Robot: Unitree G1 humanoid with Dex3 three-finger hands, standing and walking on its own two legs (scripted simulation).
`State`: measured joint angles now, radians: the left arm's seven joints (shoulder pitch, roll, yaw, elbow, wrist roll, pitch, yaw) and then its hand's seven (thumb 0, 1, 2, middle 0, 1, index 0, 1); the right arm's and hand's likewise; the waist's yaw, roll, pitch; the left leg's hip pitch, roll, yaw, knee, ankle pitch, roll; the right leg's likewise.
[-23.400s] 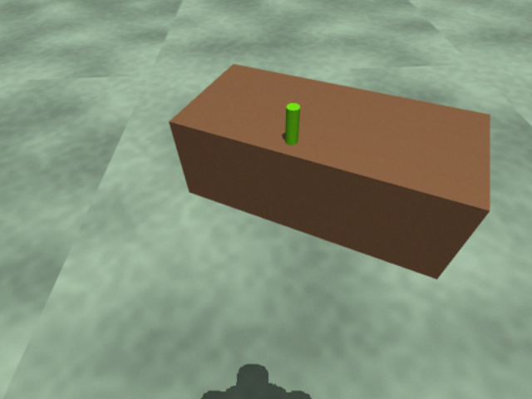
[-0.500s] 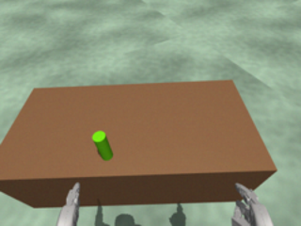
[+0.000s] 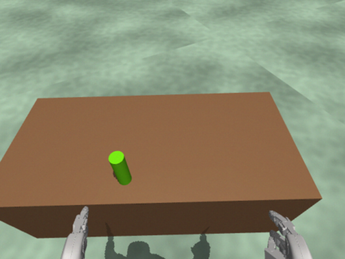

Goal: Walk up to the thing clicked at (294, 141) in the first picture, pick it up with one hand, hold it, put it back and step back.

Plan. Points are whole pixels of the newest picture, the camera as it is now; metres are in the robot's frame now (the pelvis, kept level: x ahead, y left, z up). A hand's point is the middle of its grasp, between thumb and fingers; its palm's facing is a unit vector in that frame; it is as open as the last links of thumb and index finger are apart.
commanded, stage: home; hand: left
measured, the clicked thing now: (121, 169) +0.45 +0.21 -0.19
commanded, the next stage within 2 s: stand in 1.02 s
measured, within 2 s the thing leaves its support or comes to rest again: neither
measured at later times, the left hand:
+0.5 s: hand (104, 251) +0.17 +0.18 -0.05, palm faces +0.12 -0.96 -0.24, open 17.5 cm
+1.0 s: hand out of the picture +0.16 +0.17 -0.05, palm faces +0.12 -0.95 -0.29, open 17.5 cm
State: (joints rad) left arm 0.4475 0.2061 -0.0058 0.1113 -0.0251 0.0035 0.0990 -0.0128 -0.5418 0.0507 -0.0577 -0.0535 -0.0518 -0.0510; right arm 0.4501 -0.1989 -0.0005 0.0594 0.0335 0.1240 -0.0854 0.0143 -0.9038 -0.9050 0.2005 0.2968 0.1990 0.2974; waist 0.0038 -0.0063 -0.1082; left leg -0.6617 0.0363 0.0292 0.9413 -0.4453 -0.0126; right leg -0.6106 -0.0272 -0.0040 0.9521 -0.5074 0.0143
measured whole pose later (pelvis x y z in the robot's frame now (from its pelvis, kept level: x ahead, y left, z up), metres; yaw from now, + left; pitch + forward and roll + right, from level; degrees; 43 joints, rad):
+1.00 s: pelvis -0.01 -0.01 +0.00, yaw +1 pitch +8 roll -1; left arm 0.48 0.20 -0.01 0.05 -0.01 0.12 0.15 -0.01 -0.55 0.04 -0.06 -0.05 -0.05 -0.05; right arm 0.29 -0.21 0.01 0.46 0.03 -0.02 -0.14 0.01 -0.90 -0.90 0.20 0.30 0.20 0.30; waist -0.02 0.03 -0.09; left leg -0.64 0.05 -0.01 0.95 -0.43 -0.03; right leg -0.57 -0.01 -0.04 0.93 -0.49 0.00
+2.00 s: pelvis -0.01 +0.00 +0.06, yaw +2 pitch -4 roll +0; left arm 0.17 0.33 0.00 1.12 0.02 -0.02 0.01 0.00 0.90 0.89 -0.21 -0.30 -0.20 -0.30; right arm 0.15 -0.32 -0.01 1.12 -0.02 0.00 0.00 0.01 -0.91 -0.90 0.20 0.30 0.20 0.30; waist 0.00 0.01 0.05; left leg -0.17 0.02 0.01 0.42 -0.18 -0.01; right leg -0.11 -0.03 -0.04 0.42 -0.24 0.01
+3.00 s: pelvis +0.01 +0.00 +0.06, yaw +1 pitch -2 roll +0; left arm 0.10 0.33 0.01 1.16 0.01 -0.01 0.00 0.00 0.90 0.89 -0.21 -0.30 -0.20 -0.30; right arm 0.10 -0.34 0.00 1.15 -0.01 -0.01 0.00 0.01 -0.91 -0.90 0.20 0.30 0.20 0.30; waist 0.00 0.01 0.05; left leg -0.12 0.02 0.02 0.32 -0.17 -0.01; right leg -0.06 -0.03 -0.03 0.31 -0.22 0.02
